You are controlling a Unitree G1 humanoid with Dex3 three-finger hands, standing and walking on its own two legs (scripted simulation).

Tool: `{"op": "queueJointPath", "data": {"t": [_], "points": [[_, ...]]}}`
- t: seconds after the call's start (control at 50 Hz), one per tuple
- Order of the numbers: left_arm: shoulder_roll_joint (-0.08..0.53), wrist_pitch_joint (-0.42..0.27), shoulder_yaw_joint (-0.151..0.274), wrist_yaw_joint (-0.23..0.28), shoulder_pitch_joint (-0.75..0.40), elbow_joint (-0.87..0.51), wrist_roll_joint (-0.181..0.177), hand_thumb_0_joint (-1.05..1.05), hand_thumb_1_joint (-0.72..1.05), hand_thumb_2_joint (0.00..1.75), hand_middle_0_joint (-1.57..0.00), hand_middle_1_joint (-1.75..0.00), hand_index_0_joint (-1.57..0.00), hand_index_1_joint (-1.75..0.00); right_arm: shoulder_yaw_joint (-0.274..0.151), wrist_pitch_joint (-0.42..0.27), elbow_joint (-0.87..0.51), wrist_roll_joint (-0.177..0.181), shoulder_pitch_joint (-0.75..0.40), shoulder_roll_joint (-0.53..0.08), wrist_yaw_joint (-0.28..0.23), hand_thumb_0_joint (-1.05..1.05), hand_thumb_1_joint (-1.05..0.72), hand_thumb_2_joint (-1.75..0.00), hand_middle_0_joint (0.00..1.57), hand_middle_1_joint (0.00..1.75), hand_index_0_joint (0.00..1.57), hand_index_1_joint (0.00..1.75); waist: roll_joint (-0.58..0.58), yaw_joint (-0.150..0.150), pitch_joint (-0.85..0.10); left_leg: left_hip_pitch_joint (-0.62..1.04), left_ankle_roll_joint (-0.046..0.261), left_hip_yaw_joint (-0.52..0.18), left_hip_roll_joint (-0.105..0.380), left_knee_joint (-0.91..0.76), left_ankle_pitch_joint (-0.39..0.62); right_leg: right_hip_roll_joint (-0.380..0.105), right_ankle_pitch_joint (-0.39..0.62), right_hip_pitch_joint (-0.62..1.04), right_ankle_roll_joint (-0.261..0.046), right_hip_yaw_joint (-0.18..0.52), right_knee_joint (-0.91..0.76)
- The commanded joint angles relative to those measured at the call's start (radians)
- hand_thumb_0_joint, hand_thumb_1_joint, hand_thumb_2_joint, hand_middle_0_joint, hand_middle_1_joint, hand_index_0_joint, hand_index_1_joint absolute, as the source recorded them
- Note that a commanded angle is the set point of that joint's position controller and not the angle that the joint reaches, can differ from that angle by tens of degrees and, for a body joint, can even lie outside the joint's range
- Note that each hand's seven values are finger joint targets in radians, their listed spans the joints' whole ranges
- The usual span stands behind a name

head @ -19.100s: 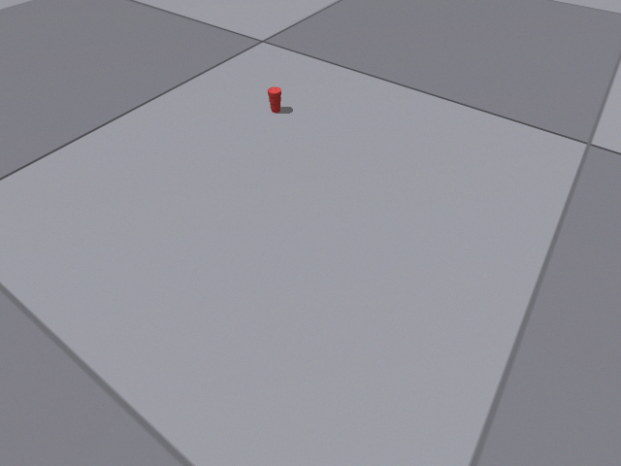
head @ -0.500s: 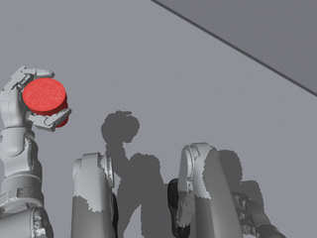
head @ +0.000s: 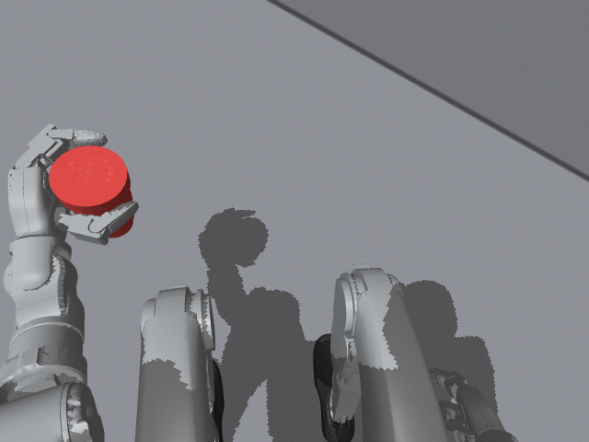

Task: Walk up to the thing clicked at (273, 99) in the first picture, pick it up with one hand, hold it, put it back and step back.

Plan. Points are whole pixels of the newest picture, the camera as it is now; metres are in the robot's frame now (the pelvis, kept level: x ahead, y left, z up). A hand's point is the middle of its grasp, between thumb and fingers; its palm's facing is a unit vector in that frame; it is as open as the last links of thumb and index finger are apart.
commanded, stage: lift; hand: left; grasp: from the side
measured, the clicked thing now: (103, 201) +0.44 +0.22 -0.07
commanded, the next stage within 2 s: none
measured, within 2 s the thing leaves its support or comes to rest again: neither
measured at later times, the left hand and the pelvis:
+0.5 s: hand (56, 172) +0.41 +0.22 +0.07, palm faces +0.10 -0.99 -0.04, open 10.5 cm; pelvis +0.01 +0.00 +0.08, yaw +1 degrees
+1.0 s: hand out of the picture +0.39 +0.21 +0.25, palm faces +0.14 -0.99 -0.03, open 10.5 cm; pelvis +0.04 +0.01 +0.23, yaw +2 degrees
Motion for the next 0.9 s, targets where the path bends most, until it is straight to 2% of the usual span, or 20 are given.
{"op": "queueJointPath", "data": {"t": [0.0, 0.16, 0.22, 0.28, 0.3, 0.32, 0.36, 0.38, 0.42, 0.48, 0.5, 0.54, 0.6, 0.64, 0.72, 0.74, 0.8, 0.82, 0.86, 0.88], "points": [[0.251, -0.094, 0.057, -0.021, -0.336, -0.319, -0.057, 0.0, 0.09, 1.2, -1.29, -1.41, -1.31, -1.41, -0.08, -0.022, -0.062, 0.017, 0.123, -0.213, -0.024, 0.0, -0.94, -0.91, 0.2, 0.3, 0.2, 0.3, 0.192, 0.029, -0.716, 0.502, 0.017, 0.037, -0.03, -0.327, 0.165, 0.04, 0.153, 0.394, -0.047, -0.023, -0.24], [0.226, -0.046, 0.046, -0.019, -0.28, -0.439, -0.085, 0.0, 0.06, 1.21, -1.28, -1.41, -1.31, -1.4, -0.091, -0.031, -0.084, 0.038, 0.129, -0.196, -0.039, 0.0, -0.94, -0.91, 0.2, 0.3, 0.2, 0.3, 0.148, 0.043, -0.737, 0.521, 0.026, 0.042, -0.032, -0.376, 0.162, 0.04, 0.154, 0.493, -0.043, -0.009, -0.318], [0.19, -0.027, 0.016, -0.016, -0.252, -0.467, -0.093, 0.0, 0.08, 1.22, -1.28, -1.41, -1.3, -1.4, -0.093, -0.037, -0.103, 0.05, 0.115, -0.19, -0.045, 0.0, -0.93, -0.9, 0.2, 0.3, 0.2, 0.3, 0.149, 0.039, -0.693, 0.53, 0.024, 0.03, -0.029, -0.418, 0.109, 0.041, 0.108, 0.466, -0.045, -0.008, -0.349], [0.191, -0.009, 0.007, -0.014, -0.199, -0.527, -0.095, 0.0, 0.12, 1.23, -1.28, -1.41, -1.3, -1.41, -0.099, -0.042, -0.121, 0.057, 0.112, -0.184, -0.053, 0.0, -0.93, -0.9, 0.2, 0.3, 0.2, 0.3, 0.132, 0.052, -0.715, 0.557, 0.027, 0.039, -0.029, -0.447, 0.114, 0.041, 0.108, 0.533, -0.042, 0.005, -0.399], [0.186, -0.006, -0.008, -0.014, -0.241, -0.597, -0.104, 0.0, 0.13, 1.24, -1.28, -1.42, -1.31, -1.41, -0.098, -0.044, -0.122, 0.063, 0.112, -0.182, -0.055, 0.0, -0.92, -0.9, 0.2, 0.3, 0.2, 0.3, 0.154, 0.052, -0.737, 0.591, 0.025, 0.034, -0.03, -0.464, 0.123, 0.04, 0.119, 0.536, -0.045, 0.006, -0.406], [0.189, 0.006, 0.007, -0.005, -0.212, -0.604, -0.107, 0.0, 0.13, 1.23, -1.28, -1.41, -1.3, -1.4, -0.102, -0.046, -0.121, 0.066, 0.117, -0.183, -0.057, 0.0, -0.92, -0.9, 0.2, 0.3, 0.2, 0.3, 0.164, 0.064, -0.747, 0.629, 0.02, 0.027, -0.027, -0.487, 0.144, 0.04, 0.135, 0.544, -0.046, 0.004, -0.412], [0.147, 0.035, -0.023, 0.001, -0.149, -0.602, -0.114, 0.0, 0.15, 1.23, -1.26, -1.39, -1.28, -1.38, -0.102, -0.049, -0.131, 0.075, 0.107, -0.18, -0.063, 0.0, -0.92, -0.9, 0.2, 0.3, 0.2, 0.3, 0.157, 0.057, -0.708, 0.659, 0.02, 0.017, -0.025, -0.514, 0.131, 0.04, 0.128, 0.539, -0.046, 0.002, -0.439], [0.166, 0.041, -0.005, 0.012, -0.155, -0.637, -0.111, 0.0, 0.18, 1.24, -1.26, -1.4, -1.29, -1.39, -0.105, -0.051, -0.132, 0.076, 0.117, -0.176, -0.066, 0.0, -0.92, -0.9, 0.2, 0.3, 0.2, 0.3, 0.138, 0.058, -0.726, 0.655, 0.023, 0.023, -0.025, -0.52, 0.143, 0.042, 0.14, 0.585, -0.043, 0.006, -0.46], [0.144, 0.057, -0.028, 0.03, -0.139, -0.668, -0.109, 0.0, 0.15, 1.24, -1.26, -1.4, -1.28, -1.4, -0.105, -0.053, -0.127, 0.081, 0.113, -0.164, -0.071, 0.0, -0.91, -0.9, 0.2, 0.3, 0.2, 0.3, 0.128, 0.065, -0.709, 0.688, 0.024, 0.028, -0.024, -0.54, 0.166, 0.042, 0.158, 0.614, -0.042, 0.015, -0.497], [0.151, 0.083, -0.013, 0.058, -0.082, -0.746, -0.115, 0.0, 0.17, 1.23, -1.25, -1.39, -1.28, -1.38, -0.106, -0.056, -0.135, 0.093, 0.11, -0.161, -0.079, 0.0, -0.91, -0.9, 0.2, 0.3, 0.2, 0.3, 0.158, 0.084, -0.699, 0.77, 0.017, 0.009, -0.02, -0.609, 0.165, 0.04, 0.157, 0.642, -0.044, 0.01, -0.531], [0.128, 0.094, -0.024, 0.063, -0.022, -0.749, -0.114, 0.0, 0.17, 1.24, -1.25, -1.4, -1.28, -1.39, -0.11, -0.055, -0.141, 0.094, 0.113, -0.156, -0.081, 0.0, -0.91, -0.9, 0.2, 0.3, 0.2, 0.3, 0.125, 0.083, -0.716, 0.78, 0.02, 0.018, -0.021, -0.613, 0.198, 0.043, 0.186, 0.695, -0.04, 0.01, -0.557], [0.112, 0.105, -0.049, 0.074, -0.029, -0.799, -0.114, 0.0, 0.18, 1.25, -1.24, -1.4, -1.27, -1.39, -0.108, -0.057, -0.143, 0.099, 0.108, -0.147, -0.085, 0.0, -0.91, -0.9, 0.2, 0.3, 0.2, 0.3, 0.114, 0.074, -0.708, 0.802, 0.022, 0.021, -0.021, -0.634, 0.224, 0.044, 0.214, 0.739, -0.038, 0.014, -0.59], [0.105, 0.135, -0.072, 0.089, -0.005, -0.829, -0.106, 0.0, 0.13, 1.25, -1.25, -1.41, -1.27, -1.4, -0.109, -0.062, -0.147, 0.106, 0.103, -0.14, -0.094, 0.0, -0.91, -0.9, 0.2, 0.3, 0.2, 0.3, 0.115, 0.068, -0.678, 0.865, 0.022, 0.017, -0.018, -0.688, 0.226, 0.046, 0.221, 0.785, -0.036, 0.014, -0.647], [0.082, 0.154, -0.076, 0.099, 0.057, -0.798, -0.108, 0.0, 0.14, 1.24, -1.24, -1.4, -1.26, -1.39, -0.109, -0.063, -0.141, 0.109, 0.11, -0.138, -0.097, 0.0, -0.91, -0.9, 0.2, 0.3, 0.2, 0.3, 0.099, 0.073, -0.651, 0.909, 0.02, 0.012, -0.014, -0.715, 0.276, 0.048, 0.259, 0.814, -0.034, 0.01, -0.676], [0.059, 0.174, -0.117, 0.113, 0.103, -0.87, -0.106, 0.0, 0.11, 1.24, -1.23, -1.4, -1.26, -1.39, -0.102, -0.071, -0.149, 0.112, 0.116, -0.127, -0.101, 0.0, -0.91, -0.9, 0.2, 0.3, 0.2, 0.3, 0.107, 0.077, -0.646, 1.017, 0.016, 0.01, -0.013, -0.798, 0.331, 0.049, 0.311, 0.92, -0.032, 0.007, -0.756], [0.065, 0.181, -0.111, 0.118, 0.116, -0.872, -0.105, 0.0, 0.11, 1.24, -1.23, -1.4, -1.26, -1.39, -0.102, -0.073, -0.151, 0.113, 0.112, -0.123, -0.103, 0.0, -0.91, -0.9, 0.2, 0.3, 0.2, 0.3, 0.103, 0.089, -0.633, 1.024, 0.017, 0.019, -0.014, -0.814, 0.326, 0.053, 0.308, 0.949, -0.03, 0.009, -0.784], [0.036, 0.188, -0.126, 0.135, 0.151, -0.853, -0.104, 0.0, 0.11, 1.23, -1.22, -1.38, -1.25, -1.38, -0.092, -0.08, -0.156, 0.116, 0.102, -0.11, -0.107, 0.0, -0.9, -0.9, 0.2, 0.3, 0.2, 0.3, 0.096, 0.083, -0.559, 1.066, 0.012, 0.001, -0.01, -0.892, 0.279, 0.055, 0.274, 0.973, -0.028, 0.004, -0.837], [0.066, 0.186, -0.105, 0.142, 0.126, -0.886, -0.104, 0.0, 0.12, 1.23, -1.22, -1.38, -1.25, -1.37, -0.091, -0.083, -0.156, 0.116, 0.101, -0.111, -0.11, 0.0, -0.91, -0.9, 0.2, 0.3, 0.2, 0.3, 0.105, 0.092, -0.555, 1.088, 0.012, 0.004, -0.01, -0.91, 0.268, 0.056, 0.266, 0.998, -0.028, 0.008, -0.862], [0.059, 0.181, -0.121, 0.148, 0.103, -0.901, -0.102, 0.0, 0.12, 1.25, -1.24, -1.41, -1.27, -1.4, -0.085, -0.088, -0.157, 0.116, 0.103, -0.106, -0.113, 0.0, -0.9, -0.9, 0.2, 0.3, 0.2, 0.3, 0.107, 0.082, -0.535, 1.128, 0.01, -0.002, -0.01, -0.957, 0.26, 0.057, 0.266, 1.033, -0.028, 0.007, -0.899], [0.027, 0.19, -0.135, 0.148, 0.166, -0.813, -0.098, 0.0, 0.13, 1.24, -1.23, -1.39, -1.25, -1.39, -0.083, -0.09, -0.152, 0.114, 0.1, -0.107, -0.114, 0.0, -0.9, -0.9, 0.2, 0.3, 0.2, 0.3, 0.101, 0.08, -0.495, 1.152, 0.006, -0.013, -0.005, -0.979, 0.278, 0.057, 0.278, 1.022, -0.027, 0.002, -0.905]]}}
